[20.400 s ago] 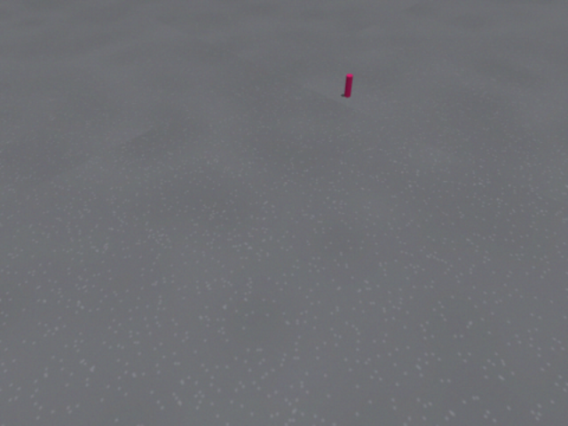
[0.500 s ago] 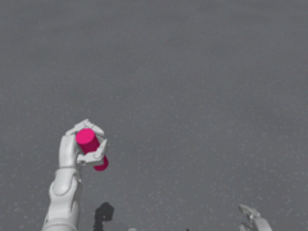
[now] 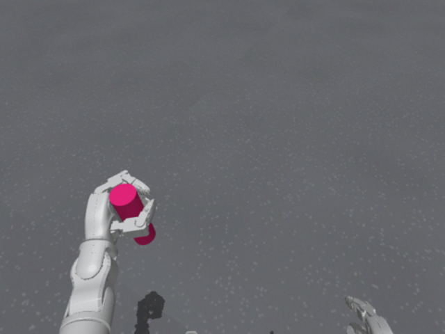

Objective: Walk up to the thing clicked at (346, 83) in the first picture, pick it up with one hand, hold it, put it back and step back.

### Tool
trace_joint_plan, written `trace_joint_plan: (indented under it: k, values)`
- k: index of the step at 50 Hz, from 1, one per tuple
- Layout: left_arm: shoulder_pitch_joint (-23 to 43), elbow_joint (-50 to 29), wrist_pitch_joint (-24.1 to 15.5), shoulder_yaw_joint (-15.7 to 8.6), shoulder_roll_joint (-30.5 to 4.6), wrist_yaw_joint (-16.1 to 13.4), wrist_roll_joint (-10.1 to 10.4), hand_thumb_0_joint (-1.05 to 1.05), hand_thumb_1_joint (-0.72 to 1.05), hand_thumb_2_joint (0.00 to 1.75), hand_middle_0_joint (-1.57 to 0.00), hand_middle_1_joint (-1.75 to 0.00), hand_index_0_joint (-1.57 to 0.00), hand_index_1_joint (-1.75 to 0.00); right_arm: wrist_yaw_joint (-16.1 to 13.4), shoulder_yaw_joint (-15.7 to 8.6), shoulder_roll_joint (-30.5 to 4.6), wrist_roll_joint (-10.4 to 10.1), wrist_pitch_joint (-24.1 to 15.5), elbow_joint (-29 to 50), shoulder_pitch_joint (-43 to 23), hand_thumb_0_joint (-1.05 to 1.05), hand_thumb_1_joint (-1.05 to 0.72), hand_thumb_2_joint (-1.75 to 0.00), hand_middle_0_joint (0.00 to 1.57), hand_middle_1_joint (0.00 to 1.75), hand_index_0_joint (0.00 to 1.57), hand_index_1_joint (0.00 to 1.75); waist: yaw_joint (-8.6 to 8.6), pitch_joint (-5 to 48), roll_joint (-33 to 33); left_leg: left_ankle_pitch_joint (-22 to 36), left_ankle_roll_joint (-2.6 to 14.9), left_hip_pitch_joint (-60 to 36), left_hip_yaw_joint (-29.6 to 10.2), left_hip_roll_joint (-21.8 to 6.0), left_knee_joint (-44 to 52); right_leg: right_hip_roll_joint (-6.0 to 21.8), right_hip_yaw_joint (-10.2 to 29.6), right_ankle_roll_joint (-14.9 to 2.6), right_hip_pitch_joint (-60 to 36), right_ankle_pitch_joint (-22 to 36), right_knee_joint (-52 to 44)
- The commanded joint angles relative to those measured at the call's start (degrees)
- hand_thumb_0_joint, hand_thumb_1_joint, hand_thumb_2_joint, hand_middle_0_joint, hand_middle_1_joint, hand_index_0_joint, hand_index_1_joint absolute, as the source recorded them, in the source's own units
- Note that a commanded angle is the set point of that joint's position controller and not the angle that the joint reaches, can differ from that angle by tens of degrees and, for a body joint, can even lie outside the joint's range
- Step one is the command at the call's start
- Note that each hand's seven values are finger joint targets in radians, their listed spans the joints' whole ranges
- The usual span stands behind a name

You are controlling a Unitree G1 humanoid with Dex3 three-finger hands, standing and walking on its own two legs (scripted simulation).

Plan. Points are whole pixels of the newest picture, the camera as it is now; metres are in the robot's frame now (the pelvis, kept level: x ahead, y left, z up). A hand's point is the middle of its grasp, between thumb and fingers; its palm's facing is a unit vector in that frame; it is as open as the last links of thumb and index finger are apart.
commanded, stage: hold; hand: left
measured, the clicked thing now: (135, 217) +0.33 +0.19 +0.03
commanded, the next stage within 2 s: crouch in 1.34 s
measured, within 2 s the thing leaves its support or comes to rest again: neither
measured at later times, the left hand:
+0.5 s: hand (141, 208) +0.33 +0.17 +0.06, palm faces +0.04 -1.00 +0.00, open 5.7 cm
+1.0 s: hand (140, 209) +0.33 +0.17 +0.06, palm faces +0.03 -1.00 -0.01, open 5.7 cm
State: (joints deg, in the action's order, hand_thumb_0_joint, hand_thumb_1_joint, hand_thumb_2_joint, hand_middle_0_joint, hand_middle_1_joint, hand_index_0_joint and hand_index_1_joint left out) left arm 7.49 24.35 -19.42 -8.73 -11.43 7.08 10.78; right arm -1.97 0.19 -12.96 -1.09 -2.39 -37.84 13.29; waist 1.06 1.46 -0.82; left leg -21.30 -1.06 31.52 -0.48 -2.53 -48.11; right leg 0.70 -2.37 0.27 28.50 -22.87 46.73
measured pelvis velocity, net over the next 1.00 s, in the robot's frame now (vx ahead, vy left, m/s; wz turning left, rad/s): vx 0.00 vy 0.00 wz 0.00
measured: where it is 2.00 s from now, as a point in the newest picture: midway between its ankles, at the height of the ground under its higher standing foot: outside the picture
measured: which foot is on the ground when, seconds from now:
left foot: down 0.00-1.00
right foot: down 0.00-1.00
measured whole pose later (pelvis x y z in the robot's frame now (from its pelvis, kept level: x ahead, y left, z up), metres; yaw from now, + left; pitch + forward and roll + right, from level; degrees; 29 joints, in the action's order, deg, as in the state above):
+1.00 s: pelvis +0.00 +0.00 +0.00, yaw +0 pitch +5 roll -1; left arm 8.1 26.0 -20.3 -8.5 -11.5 7.5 10.5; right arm -1.7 -0.1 -12.8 -1.0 -2.0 -37.9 13.4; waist 1.2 1.5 -0.8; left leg -21.4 -0.9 31.7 -0.3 -2.5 -48.2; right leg 0.7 -2.1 0.4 28.7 -22.8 46.6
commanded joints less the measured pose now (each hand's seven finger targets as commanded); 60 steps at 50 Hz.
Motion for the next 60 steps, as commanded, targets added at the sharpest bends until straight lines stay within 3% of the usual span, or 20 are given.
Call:
trace_joint_plan:
  k: [1, 6, 12, 14, 20, 23, 25, 30, 38, 41, 42, 45, 46, 48, 49, 51, 56, 57, 59, 60]
  values:
    - [16.17, -12.37, -4.47, -2.00, -6.74, 0.20, 1.10, 0.00, 0.58, 1.23, -1.30, -1.36, -1.30, -1.36, -0.55, -2.71, -7.39, -0.04, -2.99, 7.62, -3.15, 0.00, -0.89, -0.90, 0.20, 0.30, 0.20, 0.30, 0.60, 13.71, 0.61, 7.59, 1.39, -8.20, 0.68, 1.78, 7.44, -1.06, 0.71, -0.56, -3.38, 11.75, -8.33]
    - [15.76, -11.34, -4.11, -1.24, -6.51, 0.96, 1.05, 0.00, 0.59, 1.21, -1.30, -1.36, -1.31, -1.35, -0.19, -3.45, -8.15, 0.06, -2.90, 7.12, -1.96, 0.00, -0.89, -0.90, 0.20, 0.30, 0.20, 0.30, 0.33, 14.67, -0.87, 8.80, 1.00, -8.81, -0.19, 1.27, 7.90, -1.55, -0.26, -1.06, -3.17, 11.88, -6.97]
    - [18.19, -15.03, -4.95, -3.42, -8.33, 0.05, 1.44, 0.00, 0.57, 1.21, -1.31, -1.37, -1.32, -1.36, -0.40, -2.90, -7.45, -0.01, -2.84, 7.75, -2.71, 0.00, -0.90, -0.90, 0.20, 0.30, 0.20, 0.30, -0.07, 16.47, -0.63, 8.94, 1.37, -9.13, 0.89, 1.93, 7.25, -0.97, 0.79, -0.49, -5.05, 12.86, -8.28]
    - [15.91, -13.31, -4.85, -3.95, -7.95, -0.63, 1.27, 0.00, 0.56, 1.21, -1.29, -1.36, -1.30, -1.35, -0.33, -3.01, -7.60, 0.06, -2.72, 7.57, -2.83, 0.00, -0.89, -0.90, 0.20, 0.30, 0.20, 0.30, -0.35, 14.56, 0.28, 8.18, 1.18, -8.50, 0.36, 1.62, 7.96, -1.35, 0.20, -0.71, -4.49, 11.51, -7.85]
    - [14.94, -10.75, -4.70, -1.72, -6.73, 0.51, 0.58, 0.00, 0.58, 1.24, -1.30, -1.38, -1.31, -1.37, -0.31, -3.10, -7.42, 0.11, -2.46, 7.42, -2.81, 0.00, -0.89, -0.90, 0.20, 0.30, 0.20, 0.30, 0.74, 13.04, 0.71, 8.35, 1.63, -6.98, 0.86, 1.84, 6.96, -0.91, 0.87, -0.42, -3.49, 12.76, -8.09]
    - [18.53, -15.45, -5.34, -2.02, -8.14, 0.83, 0.86, 0.00, 0.59, 1.21, -1.30, -1.36, -1.31, -1.35, -0.52, -3.27, -7.73, 0.17, -2.54, 7.52, -1.80, 0.00, -0.89, -0.90, 0.20, 0.30, 0.20, 0.30, 0.57, 18.54, -0.95, 12.11, 1.52, -10.49, 0.78, 1.79, 6.53, -0.99, 0.99, -0.47, -5.54, 16.05, -7.66]
    - [17.22, -14.97, -5.22, -2.00, -7.44, 0.80, 1.12, 0.00, 0.58, 1.20, -1.29, -1.35, -1.31, -1.34, -0.53, -3.17, -7.67, 0.26, -2.69, 7.34, -1.29, 0.00, -0.90, -0.90, 0.20, 0.30, 0.20, 0.30, 0.54, 19.01, -0.79, 14.33, 1.43, -10.91, 0.63, 1.68, 6.16, -1.13, 0.78, -0.49, -6.19, 18.14, -7.07]
    - [15.01, -10.32, -4.80, -2.13, -6.22, 0.39, 1.03, 0.00, 0.60, 1.23, -1.30, -1.37, -1.31, -1.36, -0.37, -3.13, -7.54, 0.06, -2.61, 7.10, -2.53, 0.00, -0.89, -0.90, 0.20, 0.30, 0.20, 0.30, 0.56, 12.14, 1.00, 8.63, 1.44, -7.31, 0.43, 1.55, 7.35, -1.25, 0.26, -0.70, -2.74, 12.38, -7.88]
    - [18.26, -14.33, -5.37, -2.80, -7.86, 0.18, 0.99, 0.00, 0.57, 1.19, -1.29, -1.35, -1.30, -1.34, -0.06, -3.26, -7.74, 0.18, -2.48, 7.57, -2.14, 0.00, -0.89, -0.90, 0.20, 0.30, 0.20, 0.30, 0.06, 16.62, -1.53, 11.46, 1.10, -10.04, 0.18, 1.37, 7.20, -1.42, 0.17, -0.89, -4.58, 14.22, -6.94]
    - [16.31, -11.60, -5.20, -3.01, -7.12, -0.38, 1.06, 0.00, 0.57, 1.21, -1.30, -1.36, -1.30, -1.35, -0.19, -3.16, -7.50, 0.14, -2.33, 7.42, -2.05, 0.00, -0.90, -0.90, 0.20, 0.30, 0.20, 0.30, 0.42, 15.24, 0.91, 11.06, 1.48, -7.99, 0.49, 1.53, 6.73, -1.27, 0.41, -0.61, -4.20, 14.77, -7.39]
    - [15.64, -10.54, -5.17, -1.87, -5.78, -0.19, 1.10, 0.00, 0.57, 1.21, -1.30, -1.36, -1.31, -1.35, -0.25, -3.13, -7.56, 0.24, -2.40, 7.41, -2.07, 0.00, -0.89, -0.90, 0.20, 0.30, 0.20, 0.30, 0.86, 14.13, 1.24, 10.42, 1.54, -7.73, 0.66, 1.55, 6.58, -1.15, 0.60, -0.54, -3.68, 14.49, -7.52]
    - [16.99, -11.61, -5.51, -2.66, -7.92, 0.21, 0.38, 0.00, 0.57, 1.22, -1.31, -1.37, -1.31, -1.36, -0.13, -3.51, -7.98, 0.20, -2.41, 7.31, -2.36, 0.00, -0.89, -0.90, 0.20, 0.30, 0.20, 0.30, 0.43, 14.63, -0.26, 9.04, 1.39, -8.00, 0.45, 1.50, 7.12, -1.19, 0.44, -0.87, -3.15, 12.59, -7.22]
    - [17.75, -12.61, -5.78, -1.64, -7.61, 0.59, 0.18, 0.00, 0.59, 1.22, -1.30, -1.37, -1.31, -1.36, -0.03, -3.38, -7.78, 0.24, -2.34, 7.42, -2.19, 0.00, -0.90, -0.90, 0.20, 0.30, 0.20, 0.30, 0.38, 14.94, -1.34, 8.26, 1.27, -8.63, 0.40, 1.56, 7.39, -1.19, 0.42, -0.96, -3.14, 11.70, -7.36]
    - [17.01, -12.96, -5.81, -2.04, -7.96, 0.49, 0.18, 0.00, 0.60, 1.20, -1.30, -1.36, -1.31, -1.35, -0.18, -3.29, -7.61, 0.23, -2.36, 7.69, -2.43, 0.00, -0.90, -0.90, 0.20, 0.30, 0.20, 0.30, 0.07, 17.04, -1.60, 8.38, 1.17, -9.56, 0.44, 1.71, 7.44, -1.22, 0.46, -0.96, -4.13, 11.69, -7.68]
    - [17.45, -13.34, -5.75, -0.82, -6.62, 0.57, 0.54, 0.00, 0.58, 1.20, -1.30, -1.36, -1.32, -1.35, -0.14, -3.28, -7.80, 0.11, -2.52, 7.80, -2.65, 0.00, -0.89, -0.90, 0.20, 0.30, 0.20, 0.30, 0.64, 15.00, -0.81, 7.48, 1.20, -9.09, 0.26, 1.58, 7.88, -1.32, 0.26, -0.94, -3.60, 10.94, -7.75]
    - [17.52, -13.76, -5.48, -1.27, -6.64, 0.28, 0.95, 0.00, 0.56, 1.20, -1.30, -1.36, -1.31, -1.35, -0.12, -3.26, -7.75, 0.14, -2.82, 7.77, -2.50, 0.00, -0.90, -0.90, 0.20, 0.30, 0.20, 0.30, 0.56, 16.61, -1.19, 7.70, 1.13, -9.39, 0.19, 1.51, 7.69, -1.37, 0.18, -1.00, -3.74, 11.16, -7.50]
    - [17.39, -12.50, -5.35, -3.07, -8.15, -0.65, 0.71, 0.00, 0.56, 1.20, -1.29, -1.35, -1.30, -1.34, -0.24, -2.99, -7.44, 0.07, -2.93, 7.41, -3.07, 0.00, -0.89, -0.90, 0.20, 0.30, 0.20, 0.30, 0.18, 12.96, 0.47, 5.68, 1.46, -6.74, 0.61, 1.71, 7.62, -1.12, 0.51, -0.68, -2.90, 9.54, -8.52]
    - [15.54, -10.48, -5.17, -2.13, -6.63, -0.52, 0.67, 0.00, 0.56, 1.21, -1.29, -1.36, -1.30, -1.35, -0.24, -3.11, -7.56, 0.01, -2.91, 7.46, -3.15, 0.00, -0.89, -0.90, 0.20, 0.30, 0.20, 0.30, 0.76, 12.06, 1.25, 4.97, 1.48, -6.81, 0.33, 1.54, 7.88, -1.27, 0.23, -0.72, -2.23, 8.76, -8.17]
    - [16.60, -11.81, -5.57, -3.34, -8.17, -0.50, 0.68, 0.00, 0.58, 1.22, -1.30, -1.37, -1.31, -1.36, -0.31, -3.21, -7.62, 0.01, -2.69, 7.35, -2.81, 0.00, -0.89, -0.90, 0.20, 0.30, 0.20, 0.30, 0.26, 14.05, 0.40, 5.51, 1.52, -7.17, 0.54, 1.81, 7.63, -1.02, 0.60, -0.66, -3.37, 9.35, -8.35]
    - [14.56, -11.54, -5.34, -2.06, -6.97, -0.21, 0.51, 0.00, 0.58, 1.22, -1.30, -1.37, -1.31, -1.36, -0.26, -3.10, -7.48, 0.10, -2.89, 7.73, -2.94, 0.00, -0.89, -0.90, 0.20, 0.30, 0.20, 0.30, -0.06, 14.79, 0.34, 6.71, 1.42, -7.93, 0.56, 1.72, 7.61, -1.11, 0.51, -0.78, -3.58, 10.30, -8.01]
